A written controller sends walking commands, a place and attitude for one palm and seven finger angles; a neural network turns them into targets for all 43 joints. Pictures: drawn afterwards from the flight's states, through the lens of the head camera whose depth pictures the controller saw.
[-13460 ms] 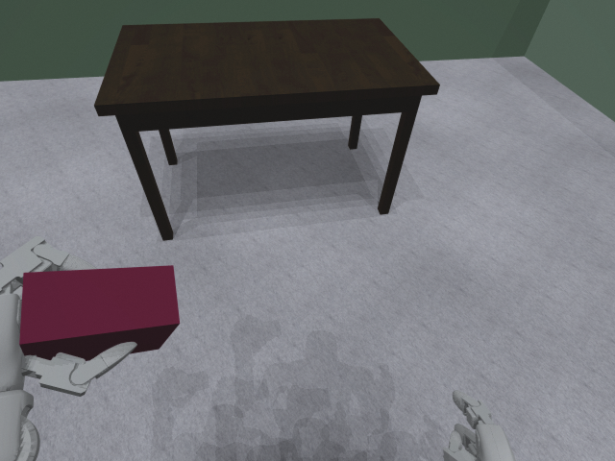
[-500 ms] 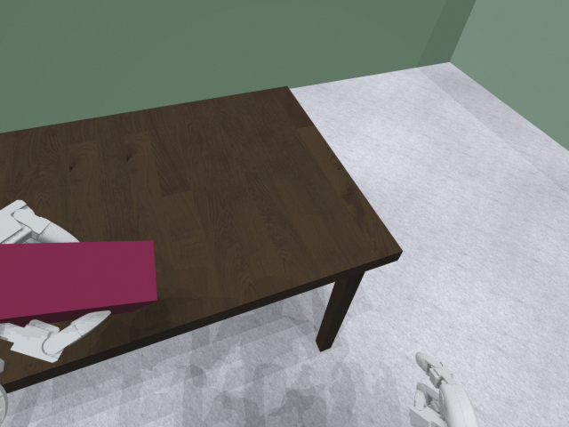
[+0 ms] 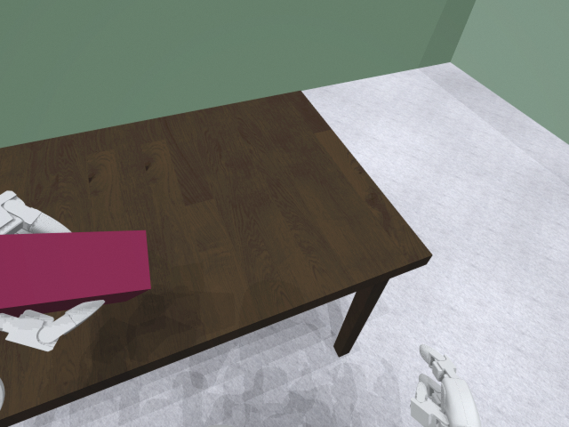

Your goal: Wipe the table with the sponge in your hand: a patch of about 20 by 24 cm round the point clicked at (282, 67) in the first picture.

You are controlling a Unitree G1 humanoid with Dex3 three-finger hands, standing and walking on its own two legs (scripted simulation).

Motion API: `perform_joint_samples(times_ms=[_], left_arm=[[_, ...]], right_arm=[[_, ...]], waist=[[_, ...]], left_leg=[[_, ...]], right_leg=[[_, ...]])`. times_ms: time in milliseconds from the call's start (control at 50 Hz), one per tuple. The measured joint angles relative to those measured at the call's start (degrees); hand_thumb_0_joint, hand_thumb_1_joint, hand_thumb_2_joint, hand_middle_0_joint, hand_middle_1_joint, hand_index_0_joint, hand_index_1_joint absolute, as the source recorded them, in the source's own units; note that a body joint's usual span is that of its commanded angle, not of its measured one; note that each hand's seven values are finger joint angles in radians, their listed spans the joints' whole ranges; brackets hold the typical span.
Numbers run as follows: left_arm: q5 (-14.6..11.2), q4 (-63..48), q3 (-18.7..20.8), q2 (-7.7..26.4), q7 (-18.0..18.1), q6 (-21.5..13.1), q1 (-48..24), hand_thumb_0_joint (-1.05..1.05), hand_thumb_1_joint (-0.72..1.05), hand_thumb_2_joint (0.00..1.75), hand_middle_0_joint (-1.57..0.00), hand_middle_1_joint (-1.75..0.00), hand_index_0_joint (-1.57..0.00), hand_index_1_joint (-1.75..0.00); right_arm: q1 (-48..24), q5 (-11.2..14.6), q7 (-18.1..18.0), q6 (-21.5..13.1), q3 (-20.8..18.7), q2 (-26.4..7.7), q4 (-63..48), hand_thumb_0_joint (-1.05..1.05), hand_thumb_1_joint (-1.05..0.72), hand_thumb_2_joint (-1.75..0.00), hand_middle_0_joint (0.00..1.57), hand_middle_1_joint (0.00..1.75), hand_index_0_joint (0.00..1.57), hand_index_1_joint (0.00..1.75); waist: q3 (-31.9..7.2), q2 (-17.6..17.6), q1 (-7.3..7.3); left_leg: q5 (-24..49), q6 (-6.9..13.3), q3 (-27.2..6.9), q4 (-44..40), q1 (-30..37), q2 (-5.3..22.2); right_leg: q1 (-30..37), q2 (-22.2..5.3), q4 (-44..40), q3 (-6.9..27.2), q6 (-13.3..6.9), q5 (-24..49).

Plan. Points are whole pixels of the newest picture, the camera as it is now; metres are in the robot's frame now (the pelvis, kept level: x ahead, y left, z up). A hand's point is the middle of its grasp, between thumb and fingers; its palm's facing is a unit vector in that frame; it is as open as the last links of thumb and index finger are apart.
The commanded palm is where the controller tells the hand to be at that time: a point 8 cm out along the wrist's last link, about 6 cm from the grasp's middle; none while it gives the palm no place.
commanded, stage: shuffle to correct the standing spot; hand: left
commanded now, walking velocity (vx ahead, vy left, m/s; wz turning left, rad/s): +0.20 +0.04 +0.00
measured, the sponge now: (94, 272) +0.24 +0.22 +0.16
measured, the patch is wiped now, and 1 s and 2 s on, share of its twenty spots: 0.00 0.00 0.00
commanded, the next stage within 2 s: come to a stop and stand still in 0.64 s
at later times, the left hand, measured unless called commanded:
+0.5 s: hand (55, 258) +0.24 +0.25 +0.18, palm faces +0.37 -0.84 -0.39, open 9.7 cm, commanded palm +0.18 +0.28 +0.19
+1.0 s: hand (22, 218) +0.27 +0.29 +0.20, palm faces +0.45 -0.79 -0.42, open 9.7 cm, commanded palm +0.19 +0.29 +0.19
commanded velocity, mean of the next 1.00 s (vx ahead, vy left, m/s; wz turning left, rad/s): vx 0.14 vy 0.01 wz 0.00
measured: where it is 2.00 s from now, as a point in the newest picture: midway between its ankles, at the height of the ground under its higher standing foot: outside the picture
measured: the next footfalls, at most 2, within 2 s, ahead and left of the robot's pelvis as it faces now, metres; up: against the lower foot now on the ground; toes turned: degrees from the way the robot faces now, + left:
none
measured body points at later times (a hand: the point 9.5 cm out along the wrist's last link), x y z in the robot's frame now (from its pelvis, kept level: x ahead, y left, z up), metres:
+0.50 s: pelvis +0.02 +0.01 +0.01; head +0.03 +0.02 +0.46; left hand +0.21 +0.29 +0.20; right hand +0.20 -0.22 -0.06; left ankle +0.04 +0.14 -0.72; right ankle +0.02 -0.15 -0.72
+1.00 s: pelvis +0.02 +0.02 +0.01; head +0.05 +0.03 +0.46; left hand +0.24 +0.33 +0.22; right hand +0.19 -0.21 -0.07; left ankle +0.04 +0.14 -0.72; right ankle +0.02 -0.14 -0.72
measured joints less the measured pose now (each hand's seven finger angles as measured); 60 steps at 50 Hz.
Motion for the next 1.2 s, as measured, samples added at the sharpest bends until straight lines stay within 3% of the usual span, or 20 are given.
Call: perform_joint_samples(times_ms=[60,160,260,720,880,920,960,1000,1040,1100,1140,1200], left_arm=[[-0.27,-1.39,-0.15,-0.88,-0.21,-0.05,1.33,-0.01,-0.47,1.03,-0.79,-1.34,-0.79,-1.34],[0.44,-1.66,-1.44,-1.43,-0.60,-0.13,1.04,-0.01,-0.47,1.03,-0.79,-1.34,-0.79,-1.34],[0.21,-0.65,-1.33,-1.41,-0.46,-0.02,0.37,-0.01,-0.48,1.03,-0.79,-1.34,-0.79,-1.34],[-0.99,0.57,-3.09,-3.05,0.13,2.84,1.89,-0.01,-0.48,1.03,-0.79,-1.34,-0.79,-1.34],[-0.95,-0.48,-2.29,-1.70,0.12,2.56,2.49,-0.01,-0.48,1.03,-0.79,-1.35,-0.79,-1.34],[1.56,2.67,-0.47,2.57,-1.78,0.86,-4.38,-0.01,-0.48,1.03,-0.79,-1.34,-0.79,-1.34],[0.89,7.22,1.91,3.97,-1.30,-0.71,-9.89,-0.01,-0.48,1.03,-0.79,-1.35,-0.79,-1.35],[-0.22,7.92,3.09,2.30,-0.14,-0.25,-10.67,-0.01,-0.48,1.03,-0.79,-1.35,-0.79,-1.35],[-0.69,5.90,1.84,0.27,0.22,-0.10,-8.17,-0.01,-0.48,1.03,-0.79,-1.35,-0.79,-1.35],[-0.86,2.23,-1.84,-1.20,-0.48,-1.02,-2.28,-0.01,-0.48,1.03,-0.79,-1.35,-0.79,-1.35],[-0.92,1.12,-3.64,-1.09,-1.17,-1.60,0.22,-0.01,-0.48,1.03,-0.79,-1.35,-0.79,-1.35],[-1.13,1.81,-3.70,0.17,-1.50,-1.92,0.99,-0.01,-0.48,1.03,-0.79,-1.35,-0.79,-1.35]], right_arm=[[0.87,-0.31,0.40,-0.37,0.76,0.79,0.35,0.01,-0.90,-0.90,0.21,0.30,0.20,0.30],[1.94,-0.53,0.25,-1.30,1.54,1.83,1.40,0.01,-0.90,-0.90,0.21,0.30,0.20,0.30],[1.12,-0.65,0.58,-0.86,2.23,2.10,2.61,0.01,-0.90,-0.90,0.21,0.30,0.20,0.30],[-0.17,-0.09,-0.97,1.92,-0.57,-1.94,0.58,0.01,-0.90,-0.90,0.21,0.30,0.20,0.30],[0.03,0.13,-0.63,2.18,-0.28,-0.82,1.05,0.01,-0.90,-0.90,0.20,0.30,0.20,0.30],[1.20,-0.99,-0.34,-0.04,-0.96,-0.09,1.17,0.01,-0.90,-0.90,0.20,0.30,0.20,0.30],[0.57,-0.83,0.67,-0.86,-0.31,0.17,1.94,0.01,-0.90,-0.90,0.20,0.30,0.20,0.30],[-0.29,-0.77,2.04,-1.36,-0.01,0.16,1.49,0.01,-0.90,-0.90,0.21,0.30,0.20,0.30],[-0.37,-0.70,3.13,-2.01,0.02,0.20,0.47,0.01,-0.90,-0.90,0.21,0.30,0.20,0.30],[-0.33,-0.44,3.45,-2.49,0.65,0.50,-0.12,0.01,-0.90,-0.90,0.21,0.30,0.20,0.30],[-0.22,-0.44,2.87,-2.23,1.03,0.84,-0.04,0.01,-0.90,-0.90,0.21,0.30,0.20,0.30],[0.20,-0.40,1.53,-1.62,1.47,1.15,0.21,0.01,-0.90,-0.90,0.21,0.30,0.20,0.30]], waist=[[-0.37,-0.81,0.34],[-0.51,-1.01,1.02],[-0.95,-0.20,1.40],[-2.86,0.56,0.21],[-1.52,-0.08,-0.25],[-0.63,-0.52,2.51],[0.63,-1.34,3.62],[1.51,-1.15,2.84],[1.53,-0.54,1.67],[0.77,-0.18,0.49],[0.53,-0.35,0.29],[0.18,-1.07,1.03]], left_leg=[[0.02,0.60,1.01,-0.78,0.45,-0.70],[0.28,1.54,1.23,-2.05,1.08,-1.57],[0.32,1.35,0.75,-2.76,1.57,-0.75],[-0.87,0.06,1.13,-3.47,3.19,0.75],[-0.42,0.46,1.62,-4.65,4.13,0.07],[-0.31,0.57,1.96,-3.41,2.86,0.50],[0.14,0.24,2.80,-4.69,3.73,0.19],[0.96,0.80,3.67,-5.41,4.41,-0.25],[1.32,1.35,4.03,-5.55,4.52,-0.60],[1.59,1.60,4.21,-5.37,4.01,-0.82],[2.25,1.58,3.93,-5.82,3.92,-0.80],[3.83,1.47,3.51,-7.16,3.96,-0.81]], right_leg=[[0.12,-0.68,-0.78,0.91,0.04,0.20],[1.17,-0.17,-1.69,1.59,-2.57,-0.63],[2.98,0.66,-5.29,1.15,-0.05,1.41],[3.67,2.05,-4.85,1.53,-0.41,-0.27],[4.49,1.38,-5.99,1.94,0.31,0.32],[3.54,1.73,-5.61,2.09,0.04,0.67],[3.00,1.44,-4.87,3.05,-0.05,0.93],[2.40,1.03,-3.65,3.64,-0.72,1.71],[2.33,0.53,-3.47,3.33,-1.31,2.13],[2.92,0.10,-5.45,3.19,0.48,2.25],[3.14,0.13,-6.33,2.91,1.32,3.26],[3.29,0.22,-7.50,2.47,0.99,4.61]])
